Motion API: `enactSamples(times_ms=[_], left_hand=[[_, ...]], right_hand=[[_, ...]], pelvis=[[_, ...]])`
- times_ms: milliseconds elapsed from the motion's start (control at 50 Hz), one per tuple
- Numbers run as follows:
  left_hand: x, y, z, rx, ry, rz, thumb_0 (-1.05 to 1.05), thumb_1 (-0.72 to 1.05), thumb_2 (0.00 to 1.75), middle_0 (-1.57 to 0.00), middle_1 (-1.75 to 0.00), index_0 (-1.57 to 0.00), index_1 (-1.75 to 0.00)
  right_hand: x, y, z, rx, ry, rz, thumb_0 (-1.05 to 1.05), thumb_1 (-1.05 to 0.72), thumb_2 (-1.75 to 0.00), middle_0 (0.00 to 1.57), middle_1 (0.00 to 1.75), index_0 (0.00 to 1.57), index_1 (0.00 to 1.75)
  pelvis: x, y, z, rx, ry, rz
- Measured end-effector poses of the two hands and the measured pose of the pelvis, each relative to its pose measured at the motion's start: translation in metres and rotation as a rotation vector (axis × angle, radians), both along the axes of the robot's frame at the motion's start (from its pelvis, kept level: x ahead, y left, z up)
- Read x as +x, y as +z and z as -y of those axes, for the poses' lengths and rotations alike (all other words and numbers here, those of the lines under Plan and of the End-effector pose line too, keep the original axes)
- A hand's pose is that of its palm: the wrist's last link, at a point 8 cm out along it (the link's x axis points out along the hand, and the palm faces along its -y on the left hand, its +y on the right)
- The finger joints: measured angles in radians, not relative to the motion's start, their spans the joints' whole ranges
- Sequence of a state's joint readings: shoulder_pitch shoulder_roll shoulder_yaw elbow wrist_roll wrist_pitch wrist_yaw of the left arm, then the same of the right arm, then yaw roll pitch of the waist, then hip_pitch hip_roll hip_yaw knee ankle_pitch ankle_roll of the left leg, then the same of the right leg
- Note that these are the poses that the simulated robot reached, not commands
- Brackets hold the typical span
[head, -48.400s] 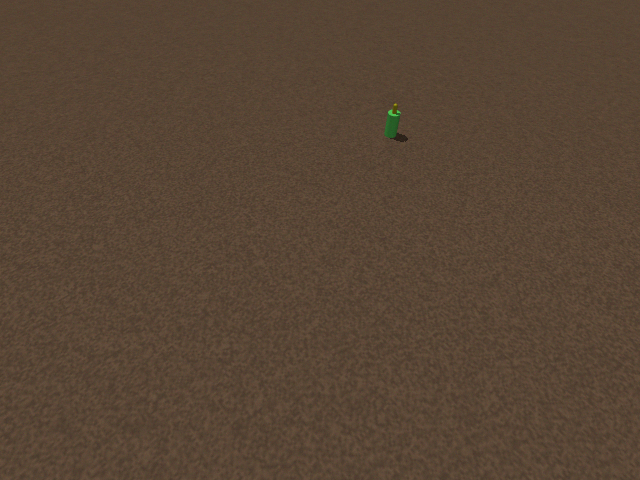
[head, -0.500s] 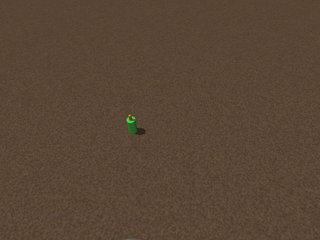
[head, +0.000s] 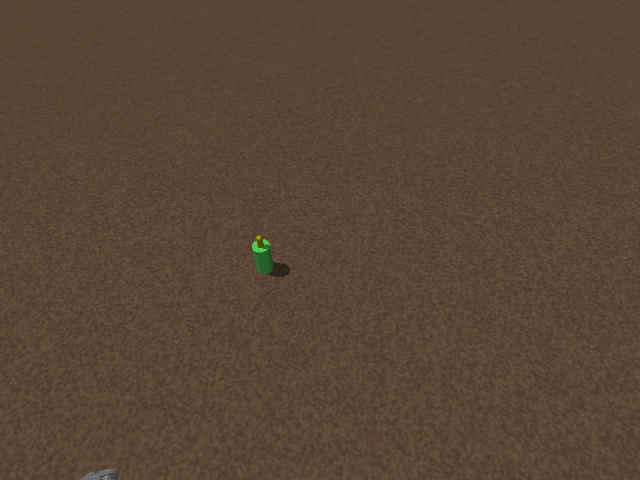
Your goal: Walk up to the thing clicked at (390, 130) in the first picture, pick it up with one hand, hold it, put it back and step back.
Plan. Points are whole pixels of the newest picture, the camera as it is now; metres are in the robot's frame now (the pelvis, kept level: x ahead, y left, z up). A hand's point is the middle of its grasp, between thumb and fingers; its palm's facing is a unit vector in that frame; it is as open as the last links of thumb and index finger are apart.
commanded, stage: step back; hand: left
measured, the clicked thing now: (262, 252) +0.98 +0.26 -0.67
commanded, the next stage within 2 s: stand in 0.40 s
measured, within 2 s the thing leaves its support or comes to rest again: neither
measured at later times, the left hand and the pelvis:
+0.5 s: hand out of the picture +0.12 +0.29 -0.15, palm faces +0.03 -0.94 -0.33, open 7.4 cm; pelvis +0.04 +0.03 +0.01, yaw +0 degrees
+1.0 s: hand out of the picture +0.09 +0.28 -0.14, palm faces -0.02 -0.94 -0.34, open 7.4 cm; pelvis +0.03 +0.03 +0.02, yaw +0 degrees
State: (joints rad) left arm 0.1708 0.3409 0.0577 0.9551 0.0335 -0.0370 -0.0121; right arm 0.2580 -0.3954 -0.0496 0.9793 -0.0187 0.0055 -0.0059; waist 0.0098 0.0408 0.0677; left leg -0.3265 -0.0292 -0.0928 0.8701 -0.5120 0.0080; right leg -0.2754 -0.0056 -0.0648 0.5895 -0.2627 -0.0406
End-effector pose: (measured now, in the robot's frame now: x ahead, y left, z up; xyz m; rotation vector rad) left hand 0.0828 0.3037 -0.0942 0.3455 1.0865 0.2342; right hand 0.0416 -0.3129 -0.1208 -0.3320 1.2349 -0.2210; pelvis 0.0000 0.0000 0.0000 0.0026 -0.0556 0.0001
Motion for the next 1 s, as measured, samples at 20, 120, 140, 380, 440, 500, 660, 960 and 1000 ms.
enactSamples(times_ms=[20,120,140,380,440,500,660,960,1000], left_hand=[[0.001,0.001,0.002,-0.005,0.005,0.005,0.00,0.90,0.90,-0.20,-0.30,-0.21,-0.30],[0.006,-0.002,-0.001,-0.015,0.022,-0.004,0.00,0.90,0.90,-0.21,-0.30,-0.21,-0.30],[0.007,-0.003,-0.004,-0.016,0.028,-0.009,0.00,0.90,0.90,-0.21,-0.30,-0.21,-0.30],[0.026,-0.021,-0.033,-0.044,0.044,-0.073,0.00,0.90,0.90,-0.20,-0.30,-0.21,-0.30],[0.030,-0.019,-0.036,-0.049,0.047,-0.074,0.00,0.90,0.90,-0.20,-0.30,-0.21,-0.30],[0.031,-0.016,-0.034,-0.058,0.041,-0.079,0.00,0.90,0.90,-0.20,-0.30,-0.21,-0.29],[0.029,-0.009,-0.028,-0.065,0.024,-0.091,0.00,0.90,0.90,-0.20,-0.30,-0.21,-0.30],[0.007,-0.005,-0.023,-0.046,0.021,-0.156,0.00,0.90,0.90,-0.20,-0.30,-0.21,-0.30],[0.007,-0.005,-0.021,-0.044,0.020,-0.158,0.00,0.90,0.90,-0.20,-0.30,-0.21,-0.30]], right_hand=[[0.005,0.000,-0.001,0.003,0.010,0.001,0.01,-0.90,-0.90,0.20,0.30,0.20,0.30],[0.026,-0.001,-0.008,0.008,0.044,-0.007,0.00,-0.90,-0.90,0.20,0.30,0.20,0.30],[0.029,-0.001,-0.011,0.007,0.049,-0.011,0.00,-0.90,-0.90,0.20,0.30,0.20,0.30],[0.065,0.010,-0.047,-0.001,0.045,0.006,0.00,-0.90,-0.90,0.20,0.30,0.21,0.30],[0.080,0.015,-0.053,0.006,0.055,0.037,0.00,-0.90,-0.90,0.20,0.30,0.21,0.30],[0.093,0.020,-0.059,0.016,0.064,0.075,0.00,-0.90,-0.90,0.20,0.30,0.21,0.30],[0.111,0.028,-0.063,0.036,0.070,0.133,0.00,-0.90,-0.90,0.20,0.30,0.21,0.30],[0.068,0.019,-0.046,0.043,0.023,0.019,0.00,-0.90,-0.90,0.20,0.30,0.21,0.30],[0.062,0.018,-0.044,0.043,0.016,0.006,0.00,-0.90,-0.90,0.20,0.30,0.21,0.30]], pelvis=[[0.002,0.001,0.000,0.000,0.005,-0.001],[0.011,0.001,-0.005,-0.003,0.018,-0.009],[0.013,0.000,-0.007,-0.004,0.023,-0.011],[0.031,0.003,-0.029,-0.013,0.011,-0.023],[0.033,0.005,-0.032,-0.012,0.010,-0.018],[0.036,0.009,-0.035,-0.011,0.008,-0.012],[0.035,0.016,-0.036,-0.005,0.003,0.001],[0.029,0.020,-0.027,0.000,0.000,-0.007],[0.029,0.020,-0.026,0.000,0.000,-0.007]])
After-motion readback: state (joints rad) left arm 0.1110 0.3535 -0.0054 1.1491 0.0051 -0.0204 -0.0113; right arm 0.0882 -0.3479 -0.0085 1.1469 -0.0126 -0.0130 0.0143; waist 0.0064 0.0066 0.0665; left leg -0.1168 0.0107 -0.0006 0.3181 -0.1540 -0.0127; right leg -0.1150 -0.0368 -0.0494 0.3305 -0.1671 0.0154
